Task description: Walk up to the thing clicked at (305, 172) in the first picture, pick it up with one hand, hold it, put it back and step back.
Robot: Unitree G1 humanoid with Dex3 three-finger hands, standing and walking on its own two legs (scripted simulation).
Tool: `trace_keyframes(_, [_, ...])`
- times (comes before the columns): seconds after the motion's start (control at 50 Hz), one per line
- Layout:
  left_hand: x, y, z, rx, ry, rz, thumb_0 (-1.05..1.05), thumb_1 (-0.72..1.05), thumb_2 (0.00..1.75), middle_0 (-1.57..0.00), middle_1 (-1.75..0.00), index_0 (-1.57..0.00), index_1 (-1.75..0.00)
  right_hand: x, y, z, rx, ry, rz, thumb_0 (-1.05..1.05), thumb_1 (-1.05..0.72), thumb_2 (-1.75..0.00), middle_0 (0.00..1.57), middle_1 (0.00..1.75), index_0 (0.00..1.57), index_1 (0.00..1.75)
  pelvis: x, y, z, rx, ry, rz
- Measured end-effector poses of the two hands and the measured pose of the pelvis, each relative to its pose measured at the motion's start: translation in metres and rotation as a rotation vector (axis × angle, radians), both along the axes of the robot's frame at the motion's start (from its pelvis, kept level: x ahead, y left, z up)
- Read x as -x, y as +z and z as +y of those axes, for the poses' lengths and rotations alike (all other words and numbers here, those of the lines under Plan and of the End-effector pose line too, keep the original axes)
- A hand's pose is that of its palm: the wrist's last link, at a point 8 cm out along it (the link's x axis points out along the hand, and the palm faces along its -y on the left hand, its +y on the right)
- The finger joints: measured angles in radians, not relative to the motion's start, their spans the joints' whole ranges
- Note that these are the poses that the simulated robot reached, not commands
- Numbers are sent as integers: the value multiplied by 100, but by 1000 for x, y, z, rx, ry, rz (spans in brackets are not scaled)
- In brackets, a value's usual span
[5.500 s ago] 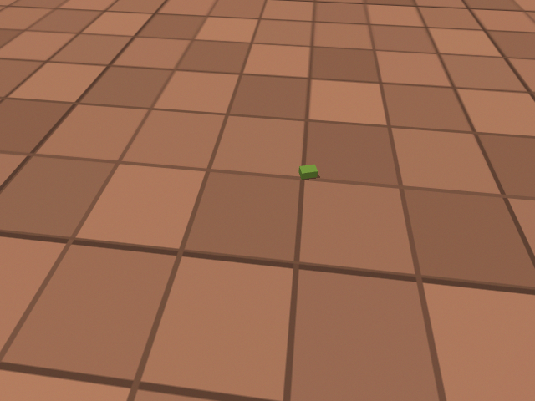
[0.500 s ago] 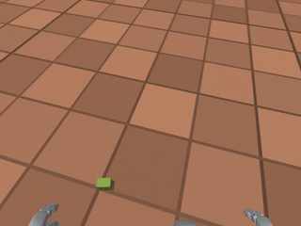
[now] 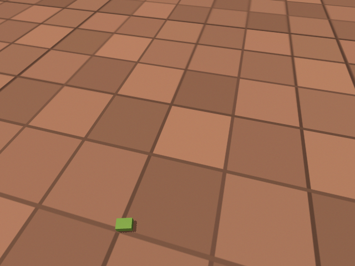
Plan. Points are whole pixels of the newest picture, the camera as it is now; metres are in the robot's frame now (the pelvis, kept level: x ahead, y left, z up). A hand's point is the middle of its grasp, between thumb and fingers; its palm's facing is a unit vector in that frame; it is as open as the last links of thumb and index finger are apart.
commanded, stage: walk up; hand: left
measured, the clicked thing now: (124, 224) +0.43 +0.30 -0.76
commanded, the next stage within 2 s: none
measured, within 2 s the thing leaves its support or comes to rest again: neither
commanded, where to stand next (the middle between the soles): +0.10 +0.02 m, yaw +0 degrees
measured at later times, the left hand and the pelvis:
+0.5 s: hand out of the picture +0.12 +0.25 -0.15, palm faces -0.03 -0.94 -0.34, open 7.3 cm; pelvis +0.01 +0.01 +0.00, yaw -1 degrees
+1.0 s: hand out of the picture +0.14 +0.25 -0.15, palm faces -0.06 -0.91 -0.41, open 7.3 cm; pelvis +0.06 -0.02 -0.01, yaw -2 degrees
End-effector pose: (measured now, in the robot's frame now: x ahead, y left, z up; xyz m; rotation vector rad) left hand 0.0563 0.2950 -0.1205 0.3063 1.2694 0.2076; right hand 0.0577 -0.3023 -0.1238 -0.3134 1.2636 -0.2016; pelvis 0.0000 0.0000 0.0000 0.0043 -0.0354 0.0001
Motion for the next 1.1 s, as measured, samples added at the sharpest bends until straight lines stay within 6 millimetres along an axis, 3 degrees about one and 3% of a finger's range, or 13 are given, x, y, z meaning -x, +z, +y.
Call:
trace_keyframes(0.4, [-53,5,1,3,-39,-89,0,90,90,-20,-30,-21,-30,-25,5,8,3,-19,-60,1,-91,-90,20,30,20,30,-13,1,5,1,-11,3])
trace_keyframes(0.78, [-54,2,0,5,-56,-65,0,90,90,-20,-30,-21,-30,-19,3,6,0,-36,-42,1,-91,-90,20,30,20,30,-19,-1,6,-1,-22,-1])
trace_keyframes(0.88, [-61,2,3,-20,-75,-38,0,90,90,-20,-30,-21,-30,-12,-3,-8,-2,-66,-55,1,-91,-90,20,30,20,30,-37,-7,-3,-21,-42,-6])
trace_keyframes(0.98, [-82,6,-3,-64,-77,-63,0,90,90,-20,-30,-21,-30,-5,-16,-30,0,-80,47,1,-91,-90,20,30,20,30,-58,-14,-20,2,-32,-20])
trace_keyframes(1.1, [-89,18,-14,-95,-70,-42,0,90,90,-20,-30,-21,-30,-34,-12,-38,-5,-82,65,1,-91,-90,20,30,20,30,-75,-4,-27,-17,-52,-10])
